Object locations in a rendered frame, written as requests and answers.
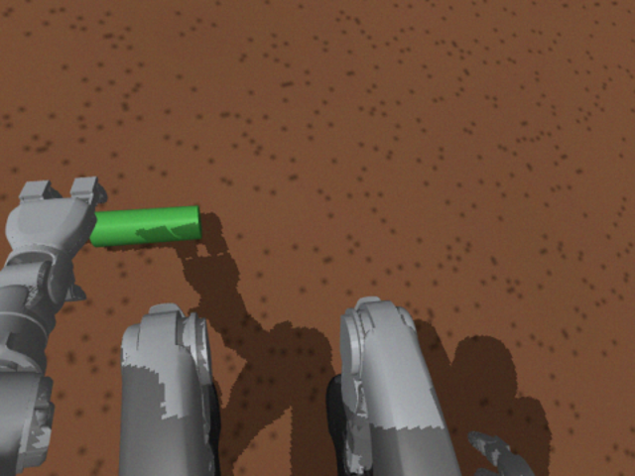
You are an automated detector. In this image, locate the right robot foot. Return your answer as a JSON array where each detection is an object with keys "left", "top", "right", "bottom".
[{"left": 326, "top": 374, "right": 373, "bottom": 476}]

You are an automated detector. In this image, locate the left robot arm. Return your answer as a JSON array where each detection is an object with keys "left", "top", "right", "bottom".
[{"left": 0, "top": 245, "right": 73, "bottom": 476}]

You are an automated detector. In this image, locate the bottle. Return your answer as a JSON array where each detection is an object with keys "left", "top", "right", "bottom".
[{"left": 89, "top": 205, "right": 202, "bottom": 247}]

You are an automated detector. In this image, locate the left robot hand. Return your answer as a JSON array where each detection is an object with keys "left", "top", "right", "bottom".
[{"left": 5, "top": 177, "right": 108, "bottom": 301}]

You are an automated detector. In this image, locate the right robot hand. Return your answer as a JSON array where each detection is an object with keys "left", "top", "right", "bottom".
[{"left": 467, "top": 431, "right": 535, "bottom": 476}]

